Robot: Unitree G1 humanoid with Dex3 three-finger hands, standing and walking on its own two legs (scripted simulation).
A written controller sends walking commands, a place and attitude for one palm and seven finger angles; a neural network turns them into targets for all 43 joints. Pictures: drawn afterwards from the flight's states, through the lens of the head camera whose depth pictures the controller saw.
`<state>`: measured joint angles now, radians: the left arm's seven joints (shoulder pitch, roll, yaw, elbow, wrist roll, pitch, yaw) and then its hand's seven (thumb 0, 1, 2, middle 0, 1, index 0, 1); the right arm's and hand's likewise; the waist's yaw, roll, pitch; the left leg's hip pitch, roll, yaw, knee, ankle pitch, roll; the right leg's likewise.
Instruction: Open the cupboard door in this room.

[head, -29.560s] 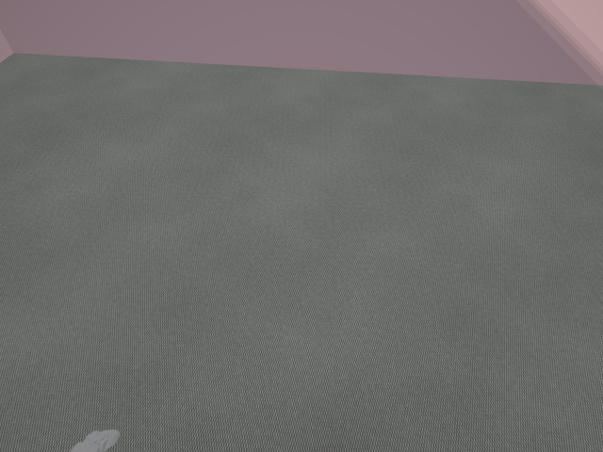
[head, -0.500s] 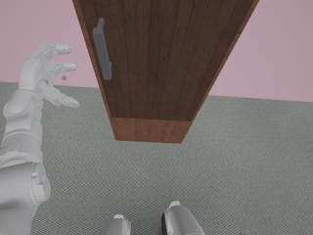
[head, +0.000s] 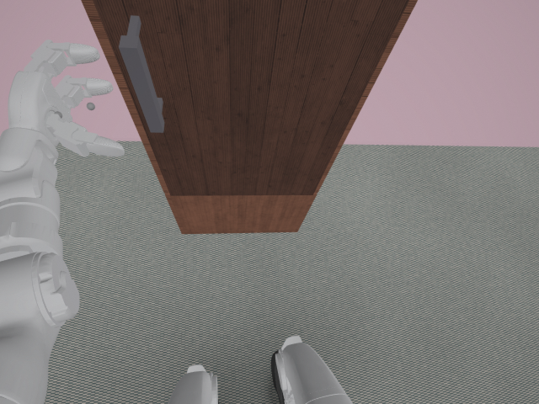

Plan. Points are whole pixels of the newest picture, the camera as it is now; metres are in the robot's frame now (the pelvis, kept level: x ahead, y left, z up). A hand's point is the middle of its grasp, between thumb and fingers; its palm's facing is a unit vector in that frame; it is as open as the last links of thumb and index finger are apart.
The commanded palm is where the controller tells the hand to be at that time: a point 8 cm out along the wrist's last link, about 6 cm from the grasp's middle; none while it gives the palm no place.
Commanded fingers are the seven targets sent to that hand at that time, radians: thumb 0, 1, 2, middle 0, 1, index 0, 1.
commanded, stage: move the hooked fingers beside the handle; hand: left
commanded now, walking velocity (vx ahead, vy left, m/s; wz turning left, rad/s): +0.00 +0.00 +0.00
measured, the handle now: (147, 80) +0.56 +0.12 +0.08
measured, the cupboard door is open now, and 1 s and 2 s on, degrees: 0 0 0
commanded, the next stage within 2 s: slide the fingers in behind the handle in 0.58 s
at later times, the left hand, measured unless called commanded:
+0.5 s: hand (93, 114) +0.51 +0.19 +0.08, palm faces -0.08 -1.00 -0.02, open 14.0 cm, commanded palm +0.49 +0.24 +0.08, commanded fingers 0.00 -0.50 0.30 -0.30 -1.20 -0.30 -1.20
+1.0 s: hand (109, 111) +0.51 +0.17 +0.08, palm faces -0.10 -1.00 -0.01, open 14.0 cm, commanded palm +0.49 +0.22 +0.08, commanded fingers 0.00 -0.50 0.30 -0.30 -1.20 -0.30 -1.20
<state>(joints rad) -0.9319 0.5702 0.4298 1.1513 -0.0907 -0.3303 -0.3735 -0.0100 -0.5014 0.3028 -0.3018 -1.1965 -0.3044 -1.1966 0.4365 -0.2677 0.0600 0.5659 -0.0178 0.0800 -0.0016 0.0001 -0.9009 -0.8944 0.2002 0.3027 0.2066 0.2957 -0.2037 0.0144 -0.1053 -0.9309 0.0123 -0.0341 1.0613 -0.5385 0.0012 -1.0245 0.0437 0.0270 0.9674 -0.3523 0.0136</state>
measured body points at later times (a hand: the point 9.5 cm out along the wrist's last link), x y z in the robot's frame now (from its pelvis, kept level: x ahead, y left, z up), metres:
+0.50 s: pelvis +0.00 +0.00 +0.00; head +0.13 +0.02 +0.43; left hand +0.50 +0.24 +0.08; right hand +0.03 -0.26 -0.11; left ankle -0.03 +0.12 -0.66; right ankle +0.05 -0.13 -0.66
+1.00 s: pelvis +0.00 +0.00 +0.00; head +0.14 +0.02 +0.43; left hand +0.51 +0.22 +0.08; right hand +0.00 -0.26 -0.11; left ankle -0.03 +0.12 -0.66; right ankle +0.05 -0.13 -0.66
